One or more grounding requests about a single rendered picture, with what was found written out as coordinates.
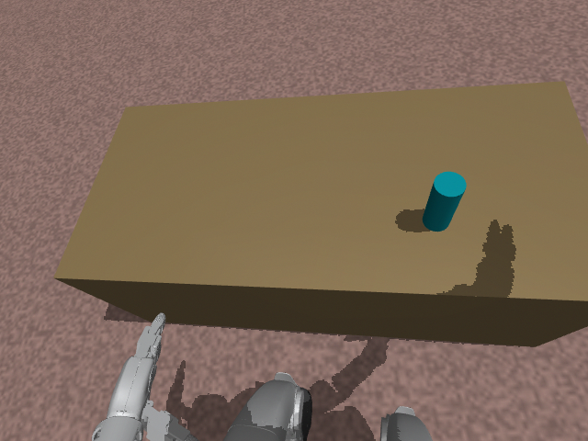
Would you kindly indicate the left robot hand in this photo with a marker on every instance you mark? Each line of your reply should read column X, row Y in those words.
column 133, row 388

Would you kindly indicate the left robot arm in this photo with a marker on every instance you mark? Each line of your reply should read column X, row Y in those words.
column 119, row 428

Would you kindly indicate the can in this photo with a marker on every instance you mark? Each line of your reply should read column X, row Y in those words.
column 446, row 193

